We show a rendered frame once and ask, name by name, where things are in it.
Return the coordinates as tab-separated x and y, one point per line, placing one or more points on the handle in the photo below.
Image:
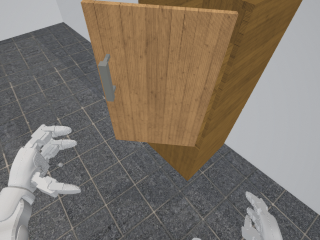
104	70

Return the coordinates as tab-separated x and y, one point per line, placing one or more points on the left robot forearm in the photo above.
15	212

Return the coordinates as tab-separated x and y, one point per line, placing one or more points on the cupboard door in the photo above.
164	62

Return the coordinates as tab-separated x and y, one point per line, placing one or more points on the left robot hand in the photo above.
24	170

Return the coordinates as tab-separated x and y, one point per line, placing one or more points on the right robot hand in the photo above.
265	223

